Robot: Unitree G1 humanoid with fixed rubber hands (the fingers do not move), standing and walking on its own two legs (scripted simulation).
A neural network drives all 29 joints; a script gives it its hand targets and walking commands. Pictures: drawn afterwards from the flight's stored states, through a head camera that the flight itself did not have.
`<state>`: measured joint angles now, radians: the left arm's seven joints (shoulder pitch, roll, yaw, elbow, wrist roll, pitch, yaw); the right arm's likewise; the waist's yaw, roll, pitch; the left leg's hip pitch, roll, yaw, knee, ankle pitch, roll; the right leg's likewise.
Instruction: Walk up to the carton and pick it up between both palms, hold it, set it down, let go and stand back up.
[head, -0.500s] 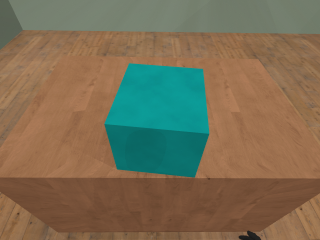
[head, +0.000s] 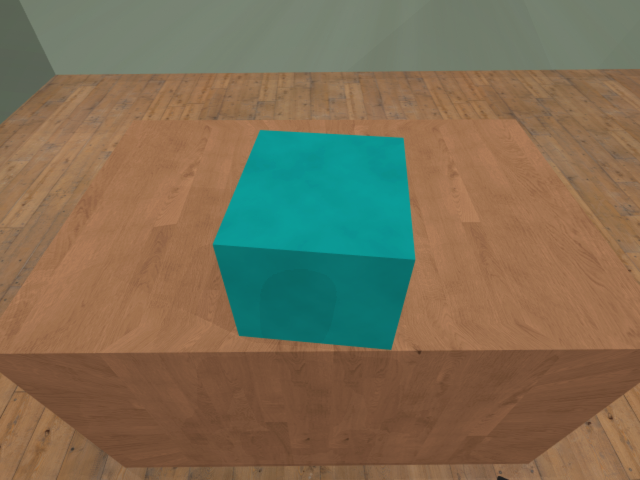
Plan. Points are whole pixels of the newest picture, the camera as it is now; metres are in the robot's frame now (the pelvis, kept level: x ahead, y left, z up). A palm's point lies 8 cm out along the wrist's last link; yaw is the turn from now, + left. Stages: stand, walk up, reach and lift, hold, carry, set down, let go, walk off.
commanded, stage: stand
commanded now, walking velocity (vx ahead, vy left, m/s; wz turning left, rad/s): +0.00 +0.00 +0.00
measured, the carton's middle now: (322, 235) +0.51 +0.01 +0.01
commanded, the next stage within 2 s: none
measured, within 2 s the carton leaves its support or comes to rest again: neither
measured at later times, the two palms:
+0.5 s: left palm out of the picture +0.06 +0.27 -0.11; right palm out of the picture +0.09 -0.25 -0.11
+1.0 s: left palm out of the picture +0.06 +0.27 -0.12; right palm out of the picture +0.08 -0.25 -0.11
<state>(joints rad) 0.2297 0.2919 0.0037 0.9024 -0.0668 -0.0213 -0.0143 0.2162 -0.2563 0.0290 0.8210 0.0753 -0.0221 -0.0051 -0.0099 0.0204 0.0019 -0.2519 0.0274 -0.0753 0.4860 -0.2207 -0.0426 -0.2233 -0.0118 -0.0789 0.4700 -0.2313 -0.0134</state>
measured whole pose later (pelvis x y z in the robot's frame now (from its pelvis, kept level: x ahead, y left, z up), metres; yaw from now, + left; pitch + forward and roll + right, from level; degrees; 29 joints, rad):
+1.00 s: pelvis -0.01 +0.00 +0.00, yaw +0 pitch -2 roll -1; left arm 0.23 0.29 0.00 0.95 -0.07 -0.03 -0.02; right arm 0.22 -0.26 0.03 0.86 0.08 -0.02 -0.01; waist -0.01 0.02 0.00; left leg -0.25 0.03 -0.08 0.48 -0.20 -0.04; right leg -0.22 -0.01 -0.08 0.47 -0.22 -0.01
